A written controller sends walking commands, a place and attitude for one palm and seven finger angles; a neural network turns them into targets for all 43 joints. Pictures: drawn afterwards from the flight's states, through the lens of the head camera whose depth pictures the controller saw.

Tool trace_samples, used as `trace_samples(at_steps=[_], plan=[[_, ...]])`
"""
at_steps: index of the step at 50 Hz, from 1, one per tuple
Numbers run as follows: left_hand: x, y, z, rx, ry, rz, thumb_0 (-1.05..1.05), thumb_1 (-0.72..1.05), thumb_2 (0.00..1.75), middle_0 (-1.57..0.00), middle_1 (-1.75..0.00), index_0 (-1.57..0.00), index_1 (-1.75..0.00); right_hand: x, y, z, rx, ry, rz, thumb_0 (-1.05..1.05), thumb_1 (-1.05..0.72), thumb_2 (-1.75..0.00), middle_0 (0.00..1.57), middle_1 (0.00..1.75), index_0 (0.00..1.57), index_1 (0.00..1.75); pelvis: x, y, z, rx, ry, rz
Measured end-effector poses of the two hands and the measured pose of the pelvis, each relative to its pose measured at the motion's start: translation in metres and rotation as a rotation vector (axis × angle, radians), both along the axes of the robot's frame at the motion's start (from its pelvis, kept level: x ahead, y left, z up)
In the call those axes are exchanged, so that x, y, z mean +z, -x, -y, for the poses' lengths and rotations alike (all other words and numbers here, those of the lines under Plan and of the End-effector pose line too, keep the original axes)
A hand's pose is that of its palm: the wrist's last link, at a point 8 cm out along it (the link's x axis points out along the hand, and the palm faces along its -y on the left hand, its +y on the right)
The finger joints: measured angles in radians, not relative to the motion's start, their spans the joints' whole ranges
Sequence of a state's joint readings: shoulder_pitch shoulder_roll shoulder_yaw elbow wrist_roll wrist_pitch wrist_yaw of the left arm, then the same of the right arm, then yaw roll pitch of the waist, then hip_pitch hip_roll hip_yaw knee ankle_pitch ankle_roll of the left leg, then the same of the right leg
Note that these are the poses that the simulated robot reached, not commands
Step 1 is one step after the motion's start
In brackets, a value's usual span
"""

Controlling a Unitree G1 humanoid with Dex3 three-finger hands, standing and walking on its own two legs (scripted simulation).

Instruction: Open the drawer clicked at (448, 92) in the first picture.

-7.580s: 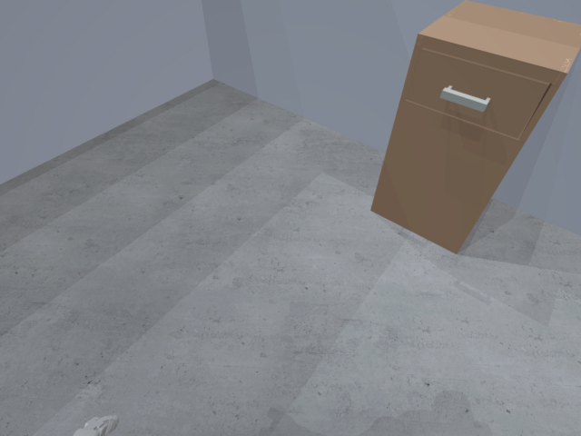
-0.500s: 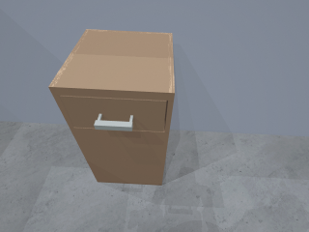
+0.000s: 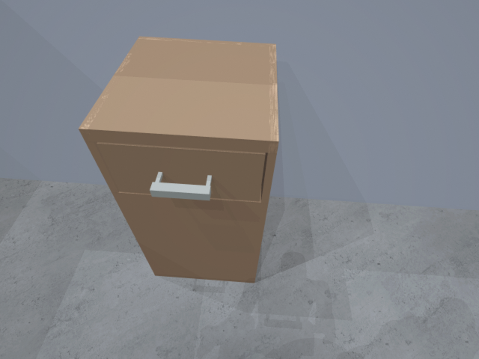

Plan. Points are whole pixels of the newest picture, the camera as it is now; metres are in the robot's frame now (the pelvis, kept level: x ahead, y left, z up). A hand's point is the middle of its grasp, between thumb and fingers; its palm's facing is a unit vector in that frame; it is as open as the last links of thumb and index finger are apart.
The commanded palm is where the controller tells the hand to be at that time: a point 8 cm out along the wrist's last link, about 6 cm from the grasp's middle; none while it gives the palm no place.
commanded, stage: come to a stop and stand still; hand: left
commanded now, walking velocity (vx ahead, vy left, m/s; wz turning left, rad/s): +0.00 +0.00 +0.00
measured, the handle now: (182, 184) +0.50 +0.18 -0.07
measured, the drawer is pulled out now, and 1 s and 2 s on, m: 0.00 0.00 0.00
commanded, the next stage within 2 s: none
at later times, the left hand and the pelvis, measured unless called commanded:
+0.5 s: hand out of the picture +0.00 +0.21 -0.17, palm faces +0.00 -0.98 -0.19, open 7.4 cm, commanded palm none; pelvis -0.01 +0.04 +0.00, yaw +0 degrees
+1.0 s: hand out of the picture +0.02 +0.18 -0.17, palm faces +0.01 -0.99 -0.16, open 7.3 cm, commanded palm none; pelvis +0.04 +0.02 +0.01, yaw +0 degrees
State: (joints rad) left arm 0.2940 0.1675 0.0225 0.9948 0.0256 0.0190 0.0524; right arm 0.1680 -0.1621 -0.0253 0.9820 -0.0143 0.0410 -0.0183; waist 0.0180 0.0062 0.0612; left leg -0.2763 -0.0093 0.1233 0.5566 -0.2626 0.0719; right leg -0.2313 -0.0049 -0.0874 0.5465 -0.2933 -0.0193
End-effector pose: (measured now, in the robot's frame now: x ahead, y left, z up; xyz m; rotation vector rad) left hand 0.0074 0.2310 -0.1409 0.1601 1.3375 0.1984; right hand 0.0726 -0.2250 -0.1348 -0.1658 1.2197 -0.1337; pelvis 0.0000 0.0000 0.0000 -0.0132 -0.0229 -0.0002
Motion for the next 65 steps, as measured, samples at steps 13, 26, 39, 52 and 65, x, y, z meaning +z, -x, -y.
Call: trace_samples(at_steps=[13,26,39,52,65], plan=[[0.006,-0.026,-0.036,-0.09,-0.01,0.116,0.0,0.9,0.9,-0.2,-0.3,-0.2,-0.3,-0.005,0.077,-0.02,-0.027,0.003,-0.08,0.01,-0.91,-0.9,0.2,0.3,0.19,0.3,-0.003,0.017,-0.03,-0.002,0.003,-0.014],[0.003,0.016,-0.027,-0.045,0.043,-0.029,0.0,0.9,0.9,-0.2,-0.3,-0.2,-0.3,-0.002,0.083,-0.039,-0.018,-0.021,-0.147,0.01,-0.91,-0.9,0.2,0.3,0.2,0.3,0.005,0.01,-0.037,0.006,-0.002,-0.028],[0.0,0.025,-0.004,-0.015,0.087,-0.128,0.0,0.9,0.9,-0.2,-0.3,-0.2,-0.3,0.003,0.047,-0.03,-0.008,0.003,-0.139,0.01,-0.91,-0.9,0.2,0.3,0.2,0.3,0.008,-0.017,-0.03,0.005,-0.011,-0.04],[-0.001,-0.02,0.005,-0.028,0.069,-0.096,0.01,0.91,0.9,-0.2,-0.3,-0.2,-0.3,0.0,0.033,-0.023,-0.022,-0.005,-0.17,0.01,-0.92,-0.9,0.2,0.3,0.19,0.3,0.008,-0.044,-0.017,0.001,-0.018,-0.037],[0.003,-0.044,0.011,-0.028,0.036,-0.079,0.0,0.92,0.9,-0.2,-0.3,-0.2,-0.3,-0.007,0.029,-0.019,-0.031,-0.033,-0.207,0.01,-0.91,-0.9,0.2,0.3,0.19,0.3,0.008,-0.061,-0.004,-0.001,-0.026,-0.033]])
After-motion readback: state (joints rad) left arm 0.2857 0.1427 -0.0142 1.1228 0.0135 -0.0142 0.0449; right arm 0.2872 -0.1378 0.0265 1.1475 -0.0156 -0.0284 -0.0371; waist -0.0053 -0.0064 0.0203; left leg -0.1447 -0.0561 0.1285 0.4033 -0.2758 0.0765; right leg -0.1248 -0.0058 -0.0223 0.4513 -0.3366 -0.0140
